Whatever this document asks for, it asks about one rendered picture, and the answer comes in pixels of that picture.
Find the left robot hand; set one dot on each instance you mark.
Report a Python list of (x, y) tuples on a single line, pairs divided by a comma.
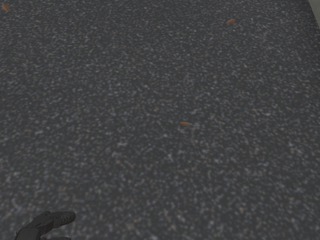
[(44, 223)]

